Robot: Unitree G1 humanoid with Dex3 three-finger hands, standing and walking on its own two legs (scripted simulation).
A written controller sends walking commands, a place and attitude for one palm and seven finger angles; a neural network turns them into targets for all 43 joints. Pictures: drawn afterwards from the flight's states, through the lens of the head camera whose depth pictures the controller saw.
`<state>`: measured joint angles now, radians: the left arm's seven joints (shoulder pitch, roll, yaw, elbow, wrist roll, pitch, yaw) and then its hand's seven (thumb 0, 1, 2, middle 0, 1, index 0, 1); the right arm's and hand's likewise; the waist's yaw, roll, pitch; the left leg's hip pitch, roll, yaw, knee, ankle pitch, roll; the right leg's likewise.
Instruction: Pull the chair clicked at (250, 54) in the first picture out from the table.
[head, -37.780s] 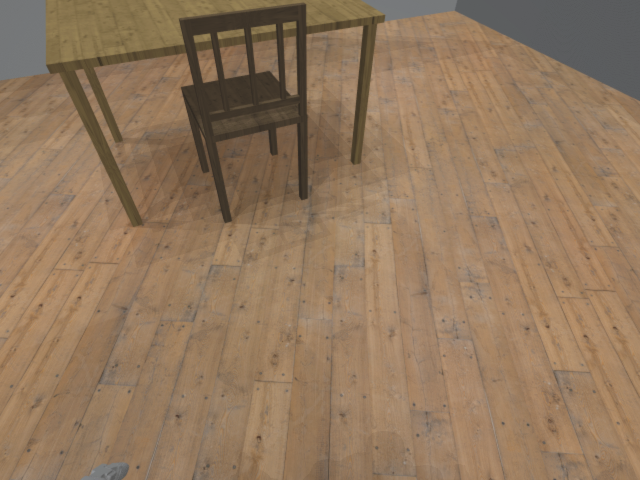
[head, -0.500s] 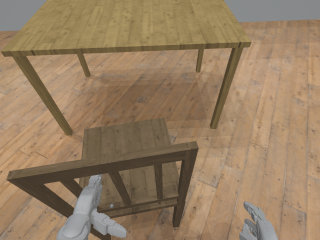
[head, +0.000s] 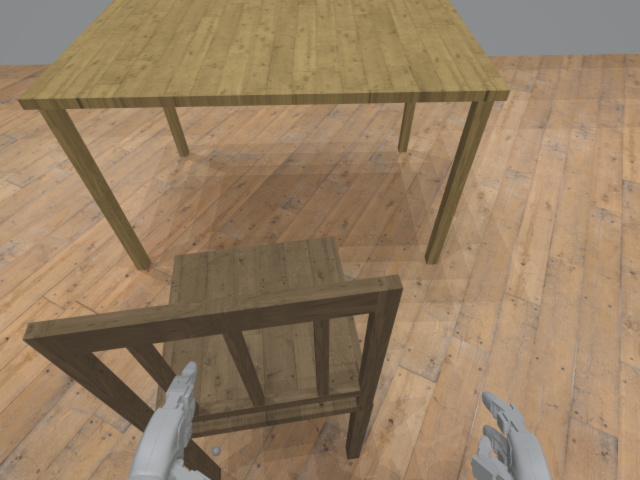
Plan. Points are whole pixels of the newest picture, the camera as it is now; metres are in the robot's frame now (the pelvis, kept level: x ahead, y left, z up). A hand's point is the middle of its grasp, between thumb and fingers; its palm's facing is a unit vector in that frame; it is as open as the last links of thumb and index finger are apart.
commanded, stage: draw the hand back to the body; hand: left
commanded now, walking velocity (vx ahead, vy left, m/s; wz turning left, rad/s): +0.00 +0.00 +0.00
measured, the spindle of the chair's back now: (246, 370) +0.29 +0.11 -0.07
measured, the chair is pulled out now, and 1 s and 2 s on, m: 0.55 0.55 0.54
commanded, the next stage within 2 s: step back with the hand held close in 1.64 s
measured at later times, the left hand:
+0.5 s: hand (183, 447) +0.17 +0.15 +0.04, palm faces -0.04 -1.00 -0.09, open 17.4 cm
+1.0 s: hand (137, 437) +0.17 +0.18 +0.07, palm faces +0.02 -0.90 -0.45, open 11.0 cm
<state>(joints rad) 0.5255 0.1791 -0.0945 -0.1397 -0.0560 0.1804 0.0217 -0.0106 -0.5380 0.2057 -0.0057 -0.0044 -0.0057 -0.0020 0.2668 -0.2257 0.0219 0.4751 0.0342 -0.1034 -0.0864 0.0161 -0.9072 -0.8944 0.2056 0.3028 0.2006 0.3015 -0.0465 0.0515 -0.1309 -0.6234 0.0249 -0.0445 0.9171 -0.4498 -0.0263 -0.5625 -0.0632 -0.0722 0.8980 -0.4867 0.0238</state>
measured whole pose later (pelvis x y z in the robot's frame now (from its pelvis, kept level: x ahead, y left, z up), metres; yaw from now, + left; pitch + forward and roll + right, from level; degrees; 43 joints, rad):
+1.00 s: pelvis +0.02 -0.02 +0.03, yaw -1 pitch -1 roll +0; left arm 0.67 0.43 0.02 -0.37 -0.06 0.21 0.08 0.00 0.13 0.53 -0.10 -0.15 -0.46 -0.29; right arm 0.18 -0.21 0.05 0.63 0.04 -0.20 -0.14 0.02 -0.91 -0.89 0.20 0.30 0.20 0.30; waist 0.02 0.08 0.01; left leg -0.25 0.06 -0.03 0.62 -0.36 -0.06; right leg -0.20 -0.03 -0.08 0.62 -0.40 0.00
